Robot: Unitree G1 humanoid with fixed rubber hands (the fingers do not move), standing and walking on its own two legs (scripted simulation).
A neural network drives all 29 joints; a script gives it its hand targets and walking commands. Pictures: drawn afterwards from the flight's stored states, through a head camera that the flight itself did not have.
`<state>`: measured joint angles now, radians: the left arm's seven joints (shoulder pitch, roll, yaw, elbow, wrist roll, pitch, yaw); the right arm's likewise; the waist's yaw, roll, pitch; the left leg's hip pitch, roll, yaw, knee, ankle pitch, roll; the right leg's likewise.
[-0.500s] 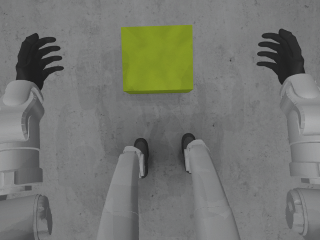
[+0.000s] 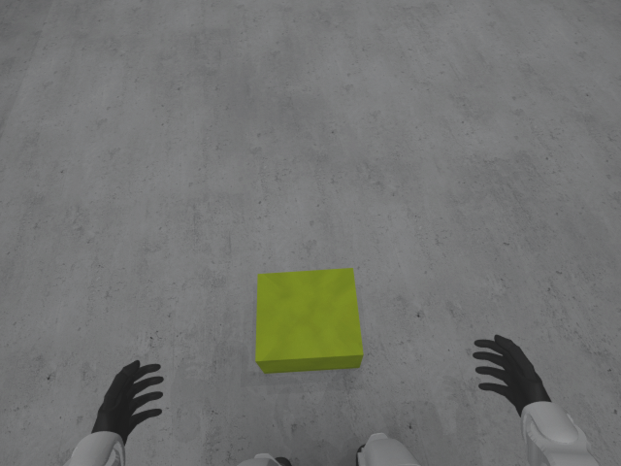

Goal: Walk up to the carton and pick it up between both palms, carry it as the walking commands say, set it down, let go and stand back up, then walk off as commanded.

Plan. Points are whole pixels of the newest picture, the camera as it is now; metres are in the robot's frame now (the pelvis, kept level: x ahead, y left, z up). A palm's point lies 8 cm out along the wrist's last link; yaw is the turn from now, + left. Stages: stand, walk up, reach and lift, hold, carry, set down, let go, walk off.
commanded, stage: let go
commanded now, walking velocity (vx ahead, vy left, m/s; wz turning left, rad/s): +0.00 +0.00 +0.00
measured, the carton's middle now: (308, 321) +0.52 +0.03 -0.67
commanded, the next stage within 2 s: stand in 0.50 s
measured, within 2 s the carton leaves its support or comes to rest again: neither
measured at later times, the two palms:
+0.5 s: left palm (111, 416) +0.21 +0.26 -0.04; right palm (529, 401) +0.19 -0.25 -0.05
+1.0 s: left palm (72, 415) +0.21 +0.29 -0.01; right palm (538, 420) +0.17 -0.26 -0.06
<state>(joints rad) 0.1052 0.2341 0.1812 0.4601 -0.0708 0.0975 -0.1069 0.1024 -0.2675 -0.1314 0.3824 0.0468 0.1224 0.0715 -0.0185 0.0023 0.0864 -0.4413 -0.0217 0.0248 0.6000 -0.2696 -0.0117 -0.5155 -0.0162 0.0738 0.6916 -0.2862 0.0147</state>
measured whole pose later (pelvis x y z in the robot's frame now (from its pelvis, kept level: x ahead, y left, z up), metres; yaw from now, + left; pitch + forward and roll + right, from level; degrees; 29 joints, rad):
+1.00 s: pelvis +0.03 +0.01 +0.02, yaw -1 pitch -2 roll +1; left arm 0.22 0.26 0.14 0.53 0.00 0.02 0.00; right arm 0.21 -0.27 -0.10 0.70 -0.01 -0.01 0.03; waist -0.01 0.00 -0.10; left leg -0.15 -0.02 0.03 0.45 -0.27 0.00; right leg -0.21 -0.02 0.07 0.53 -0.28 0.02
